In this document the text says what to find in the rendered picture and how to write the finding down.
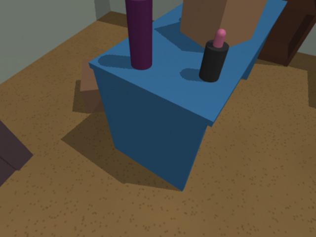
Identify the armchair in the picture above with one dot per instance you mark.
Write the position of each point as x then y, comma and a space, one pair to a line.
13, 154

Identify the desk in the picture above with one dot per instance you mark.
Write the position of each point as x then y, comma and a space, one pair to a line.
158, 116

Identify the bookshelf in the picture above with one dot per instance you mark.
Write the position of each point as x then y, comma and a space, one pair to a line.
289, 31

